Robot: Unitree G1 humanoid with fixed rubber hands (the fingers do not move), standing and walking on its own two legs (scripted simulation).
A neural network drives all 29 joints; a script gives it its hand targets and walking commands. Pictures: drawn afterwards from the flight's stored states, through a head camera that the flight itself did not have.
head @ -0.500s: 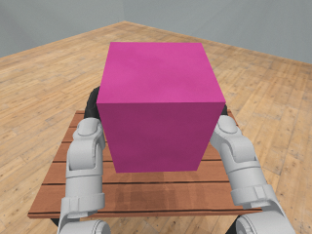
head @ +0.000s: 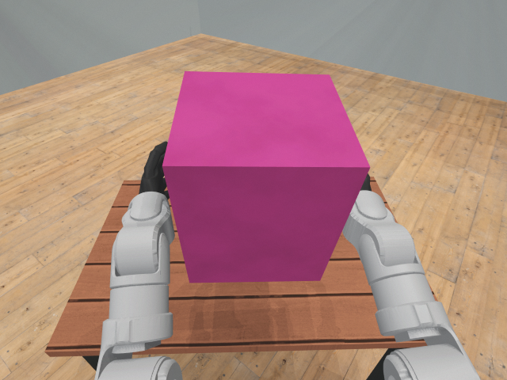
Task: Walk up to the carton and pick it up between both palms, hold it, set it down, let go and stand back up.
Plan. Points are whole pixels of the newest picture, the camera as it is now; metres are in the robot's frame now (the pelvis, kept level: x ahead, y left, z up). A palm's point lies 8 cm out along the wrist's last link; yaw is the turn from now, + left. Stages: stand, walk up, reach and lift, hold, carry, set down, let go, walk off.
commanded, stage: hold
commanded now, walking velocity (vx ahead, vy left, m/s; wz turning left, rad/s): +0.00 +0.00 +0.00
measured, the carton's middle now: (256, 182) +0.37 +0.00 +0.18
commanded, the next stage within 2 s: none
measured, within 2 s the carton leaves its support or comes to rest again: neither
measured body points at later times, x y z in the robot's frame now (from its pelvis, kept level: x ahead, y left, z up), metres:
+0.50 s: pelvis +0.00 +0.00 +0.00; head -0.03 +0.01 +0.45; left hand +0.37 +0.15 +0.18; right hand +0.37 -0.15 +0.17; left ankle -0.01 +0.12 -0.74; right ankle +0.05 -0.13 -0.74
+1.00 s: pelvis +0.00 +0.00 +0.00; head -0.03 +0.01 +0.45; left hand +0.37 +0.15 +0.18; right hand +0.37 -0.15 +0.17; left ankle -0.01 +0.12 -0.74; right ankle +0.05 -0.13 -0.74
